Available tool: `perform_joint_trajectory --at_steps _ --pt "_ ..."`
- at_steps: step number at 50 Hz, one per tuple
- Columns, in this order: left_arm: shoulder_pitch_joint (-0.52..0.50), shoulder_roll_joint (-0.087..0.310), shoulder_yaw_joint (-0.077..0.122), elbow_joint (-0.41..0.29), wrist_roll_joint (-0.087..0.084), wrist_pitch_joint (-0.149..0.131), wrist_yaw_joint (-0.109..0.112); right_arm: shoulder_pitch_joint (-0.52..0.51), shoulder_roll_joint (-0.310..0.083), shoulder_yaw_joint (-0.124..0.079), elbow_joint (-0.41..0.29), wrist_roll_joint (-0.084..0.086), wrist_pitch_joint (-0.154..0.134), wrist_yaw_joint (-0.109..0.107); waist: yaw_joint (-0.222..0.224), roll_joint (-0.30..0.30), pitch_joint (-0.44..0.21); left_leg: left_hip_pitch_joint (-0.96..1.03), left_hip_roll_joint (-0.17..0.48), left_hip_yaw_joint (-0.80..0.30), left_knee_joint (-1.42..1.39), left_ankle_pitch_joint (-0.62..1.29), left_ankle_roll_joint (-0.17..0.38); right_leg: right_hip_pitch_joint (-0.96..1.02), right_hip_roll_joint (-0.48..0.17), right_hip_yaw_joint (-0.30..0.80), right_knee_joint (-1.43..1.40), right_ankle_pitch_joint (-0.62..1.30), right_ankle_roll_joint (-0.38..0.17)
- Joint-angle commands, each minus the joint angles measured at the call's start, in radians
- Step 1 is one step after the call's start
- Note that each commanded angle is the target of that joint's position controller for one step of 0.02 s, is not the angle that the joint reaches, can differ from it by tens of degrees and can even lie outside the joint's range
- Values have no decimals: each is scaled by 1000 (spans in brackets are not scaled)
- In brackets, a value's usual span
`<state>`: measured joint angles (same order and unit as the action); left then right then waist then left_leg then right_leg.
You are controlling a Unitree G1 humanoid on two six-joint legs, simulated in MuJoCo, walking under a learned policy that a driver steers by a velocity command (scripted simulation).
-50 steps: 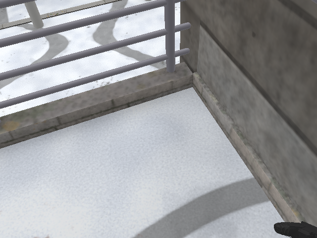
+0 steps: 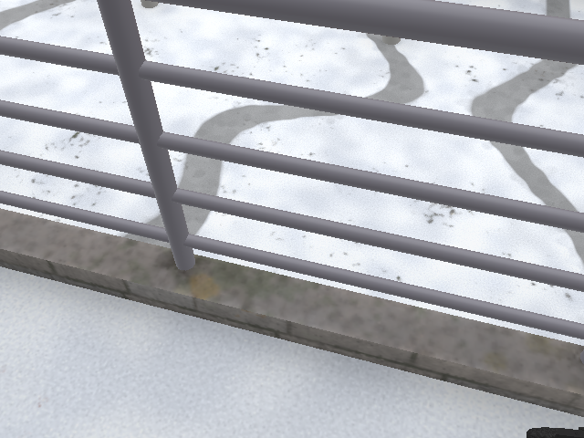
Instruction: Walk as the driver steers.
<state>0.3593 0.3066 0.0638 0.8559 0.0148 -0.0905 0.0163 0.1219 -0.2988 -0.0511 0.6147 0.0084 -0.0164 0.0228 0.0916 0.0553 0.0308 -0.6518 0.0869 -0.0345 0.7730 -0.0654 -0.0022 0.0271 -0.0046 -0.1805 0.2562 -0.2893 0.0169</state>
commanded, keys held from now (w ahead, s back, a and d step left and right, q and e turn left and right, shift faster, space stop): w+q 0.78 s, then w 0.22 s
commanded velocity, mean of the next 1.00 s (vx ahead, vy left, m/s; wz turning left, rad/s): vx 0.50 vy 0.00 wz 0.55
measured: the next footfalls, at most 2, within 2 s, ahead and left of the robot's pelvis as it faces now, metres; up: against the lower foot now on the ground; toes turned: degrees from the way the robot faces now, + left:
left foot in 0.10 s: +0.21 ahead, +0.12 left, +0.00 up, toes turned +6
right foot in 0.58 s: +0.44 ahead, +0.01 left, +0.00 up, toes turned +21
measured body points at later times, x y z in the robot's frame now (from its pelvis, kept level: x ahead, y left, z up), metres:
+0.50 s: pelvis +0.25 +0.07 +0.00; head +0.28 +0.08 +0.45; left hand +0.38 +0.35 -0.10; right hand +0.38 -0.19 -0.11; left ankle +0.17 +0.12 -0.74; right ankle +0.41 -0.03 -0.71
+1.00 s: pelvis +0.37 +0.10 +0.00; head +0.38 +0.10 +0.45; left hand +0.42 +0.38 -0.08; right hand +0.66 +0.03 -0.08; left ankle +0.34 +0.19 -0.74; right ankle +0.40 +0.00 -0.74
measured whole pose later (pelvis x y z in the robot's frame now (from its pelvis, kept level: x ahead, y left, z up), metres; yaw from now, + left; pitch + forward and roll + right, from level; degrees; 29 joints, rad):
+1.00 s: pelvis +0.37 +0.10 +0.00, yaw +31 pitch +2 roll +0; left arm 0.12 0.20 -0.06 0.62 0.00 -0.01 -0.02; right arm 0.06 -0.22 0.04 0.68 -0.05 0.01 0.04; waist 0.02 0.01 -0.03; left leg -0.26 -0.08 -0.02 0.39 -0.16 0.05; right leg -0.19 -0.07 -0.18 0.43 -0.26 0.01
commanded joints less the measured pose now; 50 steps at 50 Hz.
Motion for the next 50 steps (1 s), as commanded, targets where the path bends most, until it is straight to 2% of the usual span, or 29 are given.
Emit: perform_joint_trajectory --at_steps 1,2,3,4,5,6,7,8,11,12,15,16,17,20,22,23,24,28,29,30,31,32,34,35,39,44,46,48,50 --pt "2 60 -9 -11 4 6 -9 -98 -23 -5 -75 -72 15 52 -32 -137 45 204 -67 108 -91 -11 34 -169 -219 26 -36 562 -115" --pt "15 117 2 24 1 13 -11 -31 -23 -8 -65 -57 15 51 -70 -174 44 213 -86 116 -90 -82 61 -127 -237 12 14 680 -100" --pt "-82 258 50 -18 -53 -2 1 -7 -42 -27 -63 25 -2 26 -111 -156 -2 237 -64 83 -101 -83 69 -82 -274 16 90 760 -115" --pt "-107 282 61 -20 -65 1 7 54 -81 -41 -53 6 -8 15 -162 -110 -50 302 -86 100 -180 -107 98 -41 -271 -17 217 784 -104" --pt "-109 245 52 -28 -54 -6 15 198 -149 -79 -14 4 -1 -1 -226 -52 -133 514 -125 88 -210 -71 148 -131 -234 -39 423 748 -72" --pt "-14 130 15 -48 9 -18 6 329 -276 -113 20 32 27 -22 -213 193 -243 863 51 -211 -208 -25 258 -455 -158 -42 784 173 -26" --pt "24 66 -11 -92 3 -52 -12 302 -317 -108 -3 29 10 -11 -157 346 -418 1039 206 -745 -447 -395 431 -745 20 159 1025 -371 5" --pt "-123 184 24 -97 -44 -65 -15 282 -204 -78 -23 19 -15 3 -214 138 -308 957 189 -706 -541 -434 372 -842 -3 247 1095 -292 -11" --pt "-116 133 25 -73 -26 -63 26 102 -119 -47 -17 18 -42 -6 -91 -28 -108 592 109 -418 -543 -89 274 -723 -127 278 929 -81 -27" --pt "-30 37 -18 -31 66 2 7 91 -89 -29 19 -42 -30 -18 -41 -71 -49 443 50 -244 -518 331 234 -585 -140 208 899 -62 0" --pt "-8 31 -18 -25 49 50 -13 150 -102 -34 26 -25 -48 -7 -54 -46 -78 434 22 -182 -475 518 277 -542 -119 186 805 -29 28" --pt "-88 33 -21 -64 41 46 -6 188 -120 -38 30 -26 -48 -15 -81 -52 -89 441 26 -195 -482 528 284 -536 -105 184 778 2 38" --pt "-295 66 1 -169 -9 1 5 167 -153 -57 4 29 -53 -33 -123 -81 -102 502 71 -286 -498 446 329 -629 -75 233 692 34 50" --pt "-330 39 -4 -197 -21 -8 -1 164 -129 -51 22 33 -27 -49 -139 3 -98 587 7 -250 -469 321 260 -618 -24 233 430 191 41" --pt "-392 31 -3 -233 -11 -8 1 174 -138 -52 38 23 -29 -50 -157 16 -52 493 -11 -258 -468 311 229 -513 20 194 348 285 42" --pt "-294 37 -20 -182 41 53 10 197 -112 -38 68 -44 -31 -31 -146 83 -48 488 -21 -204 -396 526 179 -445 -2 184 424 273 34" --pt "-290 31 -29 -182 65 75 22 164 -96 -40 56 -50 -10 -36 -150 103 -98 528 -17 -216 -367 603 173 -458 -10 171 466 232 16" --pt "-192 79 -16 -194 52 54 24 177 -155 -45 67 -12 5 -51 -73 31 -90 527 -20 -338 -184 754 158 -302 18 172 330 237 -68" --pt "-105 97 -18 -176 65 34 22 97 -137 -34 11 0 1 -50 -24 -60 -149 419 -77 -309 -19 768 112 -133 -69 250 292 654 -112" --pt "16 198 13 -163 57 29 13 159 -132 -41 -11 15 -4 -54 2 -225 -287 221 -219 -187 325 177 57 134 -261 419 300 910 -217" --pt "-11 202 20 -186 20 46 -6 246 -119 -30 6 -19 -9 -61 -43 -367 -396 84 -289 -58 538 -557 69 158 -437 683 225 715 -293" --pt "-106 105 -5 -209 23 56 -1 235 -136 -30 25 -66 -8 -66 -78 -148 -244 -4 -212 -72 642 -528 55 -13 -415 672 167 405 -281" --pt "-235 35 -35 -250 36 70 13 137 -121 -29 2 -62 15 -54 -113 -127 -43 -41 -157 -80 546 -360 44 -241 -322 554 26 -194 -212" --pt "-396 -24 -71 -314 44 78 29 32 -82 -17 -29 -53 39 -56 -143 -175 -25 76 -190 -26 637 -365 14 -384 -328 481 2 152 -238" --pt "-343 78 -49 -320 47 66 26 97 -50 0 6 -31 66 -28 -171 -226 -119 309 -169 66 297 -235 41 -438 -230 94 99 505 -142" --pt "-290 26 -80 -329 9 69 -10 5 32 57 -4 -39 43 10 -107 -251 -158 363 -164 69 -271 -104 48 -167 -287 166 162 938 -89" --pt "-266 51 -79 -323 -32 61 -28 -13 35 62 0 -57 13 18 -120 -215 -230 525 -121 -12 -449 160 57 -166 -248 150 200 856 -25" --pt "-146 -8 -94 -310 -31 68 -33 -83 -37 64 -11 -74 -3 8 -14 53 -245 541 15 -165 -420 532 74 -154 -146 146 109 198 22" --pt "-244 41 -87 -281 -2 80 -49 -105 -17 67 -12 -50 5 20 -86 -1 -133 478 -4 -151 -461 345 42 -167 -143 147 23 138 20"
Over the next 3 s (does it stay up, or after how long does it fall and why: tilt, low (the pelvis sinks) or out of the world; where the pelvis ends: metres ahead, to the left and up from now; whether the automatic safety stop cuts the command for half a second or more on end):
stays up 0.34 0.54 -0.02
